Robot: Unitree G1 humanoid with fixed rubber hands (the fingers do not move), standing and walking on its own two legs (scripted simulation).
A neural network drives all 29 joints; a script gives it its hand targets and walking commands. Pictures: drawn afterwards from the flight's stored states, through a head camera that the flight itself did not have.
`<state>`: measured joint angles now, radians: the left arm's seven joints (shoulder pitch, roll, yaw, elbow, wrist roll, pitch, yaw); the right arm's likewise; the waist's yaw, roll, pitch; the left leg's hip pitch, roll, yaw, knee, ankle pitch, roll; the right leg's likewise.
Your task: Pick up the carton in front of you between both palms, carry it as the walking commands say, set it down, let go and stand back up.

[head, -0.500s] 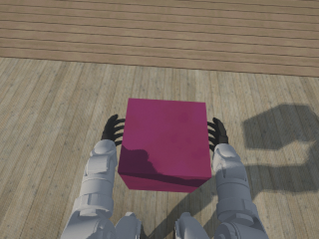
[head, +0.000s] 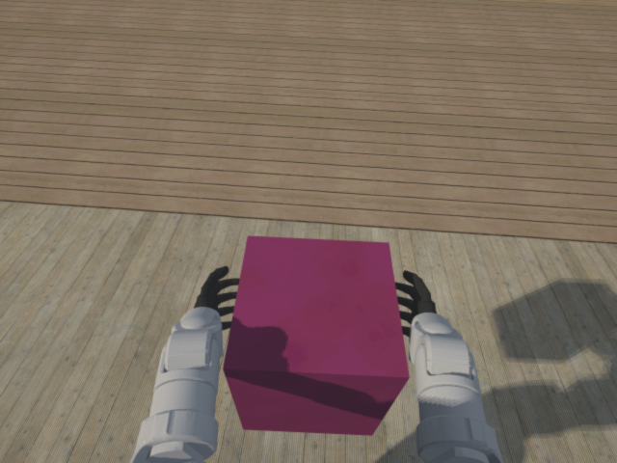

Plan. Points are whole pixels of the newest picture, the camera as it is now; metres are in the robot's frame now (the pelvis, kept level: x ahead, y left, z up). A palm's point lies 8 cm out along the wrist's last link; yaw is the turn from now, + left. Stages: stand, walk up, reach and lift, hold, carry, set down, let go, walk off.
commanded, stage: reach and lift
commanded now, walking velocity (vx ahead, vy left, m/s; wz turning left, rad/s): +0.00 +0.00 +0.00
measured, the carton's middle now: (312, 340) +0.31 +0.00 -0.05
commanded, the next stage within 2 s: hold in 0.86 s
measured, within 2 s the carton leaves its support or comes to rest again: neither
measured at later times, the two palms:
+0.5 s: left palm (208, 309) +0.30 +0.15 +0.04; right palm (423, 314) +0.31 -0.15 +0.04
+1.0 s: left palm (205, 305) +0.30 +0.15 +0.06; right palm (428, 312) +0.30 -0.15 +0.06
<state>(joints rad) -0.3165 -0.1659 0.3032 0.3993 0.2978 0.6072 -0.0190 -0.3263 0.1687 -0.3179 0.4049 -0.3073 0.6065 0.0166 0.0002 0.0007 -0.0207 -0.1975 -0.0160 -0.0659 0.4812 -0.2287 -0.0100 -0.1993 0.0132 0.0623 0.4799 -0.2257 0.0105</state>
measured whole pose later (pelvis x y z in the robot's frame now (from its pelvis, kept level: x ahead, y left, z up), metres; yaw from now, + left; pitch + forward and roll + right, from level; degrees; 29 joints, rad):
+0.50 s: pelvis +0.01 +0.00 +0.01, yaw +0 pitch -5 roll +0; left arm -0.30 -0.16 0.27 0.32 0.30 0.64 -0.03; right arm -0.31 0.16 -0.28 0.32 -0.30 0.64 0.02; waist 0.00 0.00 0.04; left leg -0.11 -0.01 -0.07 0.40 -0.20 -0.01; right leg -0.12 0.01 0.06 0.40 -0.20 0.01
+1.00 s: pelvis +0.01 +0.00 +0.01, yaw +0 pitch -7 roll +0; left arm -0.22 -0.14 0.18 0.18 0.26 0.73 -0.01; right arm -0.23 0.15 -0.19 0.19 -0.26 0.73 0.00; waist 0.00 0.00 0.02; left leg -0.04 -0.01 -0.07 0.34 -0.18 -0.01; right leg -0.04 0.01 0.07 0.34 -0.18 0.01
